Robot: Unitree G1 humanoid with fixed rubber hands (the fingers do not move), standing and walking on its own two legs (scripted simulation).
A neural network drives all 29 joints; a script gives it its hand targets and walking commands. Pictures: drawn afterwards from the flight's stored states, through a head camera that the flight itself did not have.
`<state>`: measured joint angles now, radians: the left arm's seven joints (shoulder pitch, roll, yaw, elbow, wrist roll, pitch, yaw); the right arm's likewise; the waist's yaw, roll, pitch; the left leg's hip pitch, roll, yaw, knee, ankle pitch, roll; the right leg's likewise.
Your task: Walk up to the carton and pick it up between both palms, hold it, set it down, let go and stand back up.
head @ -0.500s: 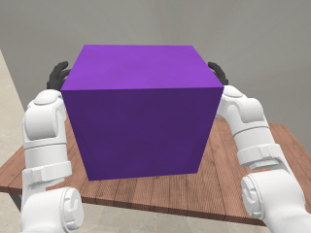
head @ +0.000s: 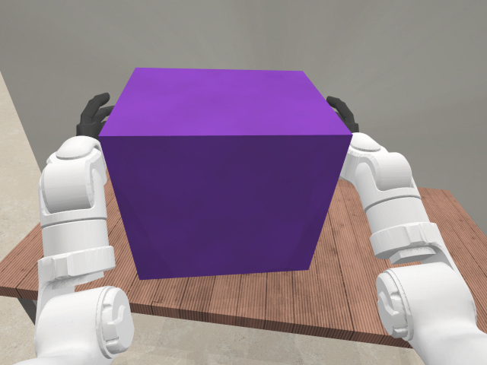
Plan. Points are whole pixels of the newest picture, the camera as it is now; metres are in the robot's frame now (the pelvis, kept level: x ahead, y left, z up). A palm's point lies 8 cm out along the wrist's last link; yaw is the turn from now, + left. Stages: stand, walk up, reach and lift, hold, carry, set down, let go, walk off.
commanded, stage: hold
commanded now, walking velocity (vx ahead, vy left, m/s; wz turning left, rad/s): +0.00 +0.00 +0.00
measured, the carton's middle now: (224, 171) +0.39 +0.01 +0.20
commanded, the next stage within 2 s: none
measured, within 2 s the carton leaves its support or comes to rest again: neither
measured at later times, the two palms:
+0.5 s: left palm (95, 147) +0.35 +0.20 +0.27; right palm (349, 144) +0.36 -0.18 +0.27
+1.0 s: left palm (86, 145) +0.35 +0.21 +0.27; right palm (342, 141) +0.36 -0.17 +0.27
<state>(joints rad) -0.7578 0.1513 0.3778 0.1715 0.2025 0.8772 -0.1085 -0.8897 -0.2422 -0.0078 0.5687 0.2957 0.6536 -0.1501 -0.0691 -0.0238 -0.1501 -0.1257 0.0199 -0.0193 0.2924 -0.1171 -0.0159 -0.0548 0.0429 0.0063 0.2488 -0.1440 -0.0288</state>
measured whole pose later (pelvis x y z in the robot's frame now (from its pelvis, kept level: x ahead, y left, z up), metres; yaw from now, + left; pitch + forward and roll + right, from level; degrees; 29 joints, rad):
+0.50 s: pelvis +0.01 +0.00 +0.00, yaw +0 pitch -4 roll -1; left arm -0.71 0.12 0.38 0.09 0.22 0.91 -0.11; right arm -0.85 -0.25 0.01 0.52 0.32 0.67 -0.16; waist -0.09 -0.03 -0.14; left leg -0.09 0.02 -0.01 0.30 -0.14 -0.01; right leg -0.01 0.04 0.01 0.24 -0.15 -0.02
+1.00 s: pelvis +0.00 +0.00 +0.00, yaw +1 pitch -3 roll -1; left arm -0.74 0.15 0.37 0.13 0.19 0.89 -0.11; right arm -0.87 -0.25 0.02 0.53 0.32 0.66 -0.16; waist -0.07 -0.03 -0.15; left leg -0.11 0.02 -0.03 0.30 -0.12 -0.01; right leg -0.03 0.04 0.00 0.23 -0.14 -0.03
